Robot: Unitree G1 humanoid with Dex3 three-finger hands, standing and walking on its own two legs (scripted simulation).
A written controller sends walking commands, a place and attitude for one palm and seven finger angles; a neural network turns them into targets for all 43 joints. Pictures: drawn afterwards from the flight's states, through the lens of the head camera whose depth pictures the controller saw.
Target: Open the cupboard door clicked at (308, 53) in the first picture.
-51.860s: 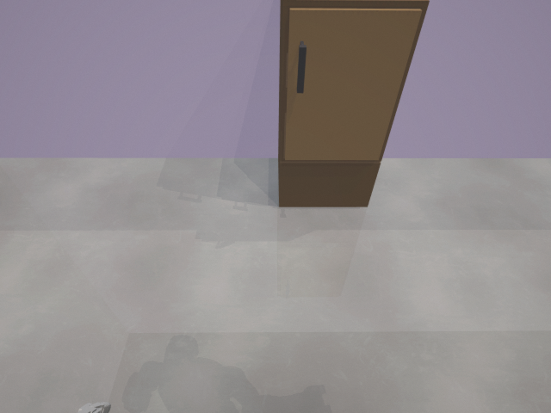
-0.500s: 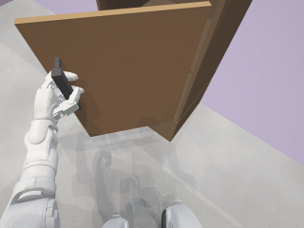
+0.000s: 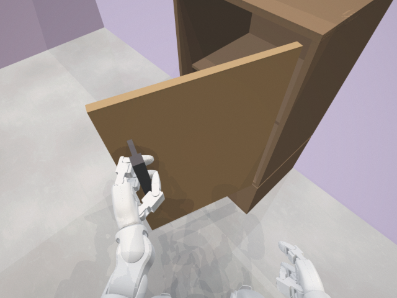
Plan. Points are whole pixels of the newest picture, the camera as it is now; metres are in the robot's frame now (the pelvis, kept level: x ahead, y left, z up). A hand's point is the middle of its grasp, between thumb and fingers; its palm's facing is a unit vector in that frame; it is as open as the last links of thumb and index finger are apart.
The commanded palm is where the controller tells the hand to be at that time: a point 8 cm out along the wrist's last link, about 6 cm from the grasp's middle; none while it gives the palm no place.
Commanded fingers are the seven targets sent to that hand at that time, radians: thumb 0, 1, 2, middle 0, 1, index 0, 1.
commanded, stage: pull the door open along its arc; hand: left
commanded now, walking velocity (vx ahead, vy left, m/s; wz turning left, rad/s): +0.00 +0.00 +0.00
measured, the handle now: (142, 172) +0.35 +0.15 +0.03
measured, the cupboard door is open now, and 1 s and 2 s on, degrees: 73 82 83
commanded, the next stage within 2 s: open thumb and fingers to let go in 0.14 s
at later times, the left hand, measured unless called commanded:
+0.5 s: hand (175, 214) +0.27 +0.07 +0.04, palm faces +0.37 -0.93 -0.02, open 7.3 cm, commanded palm +0.22 +0.11 +0.03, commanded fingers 0.00 -0.08 0.48 -0.33 -1.25 -0.33 -1.25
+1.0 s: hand (176, 215) +0.26 +0.06 +0.04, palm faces +0.32 -0.95 -0.01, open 14.8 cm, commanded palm +0.22 +0.11 +0.03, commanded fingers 0.00 -0.50 0.30 -0.16 -0.35 -0.16 -0.35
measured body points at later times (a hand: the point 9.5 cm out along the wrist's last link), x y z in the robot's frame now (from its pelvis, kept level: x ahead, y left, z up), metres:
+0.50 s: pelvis -0.02 -0.02 -0.01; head +0.04 -0.04 +0.44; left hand +0.24 +0.11 +0.04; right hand +0.17 -0.23 -0.12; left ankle -0.04 +0.12 -0.68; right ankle +0.03 -0.10 -0.68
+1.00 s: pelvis -0.04 +0.00 -0.01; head +0.01 -0.02 +0.43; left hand +0.24 +0.11 +0.04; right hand +0.14 -0.22 -0.12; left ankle -0.04 +0.12 -0.68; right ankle +0.03 -0.10 -0.68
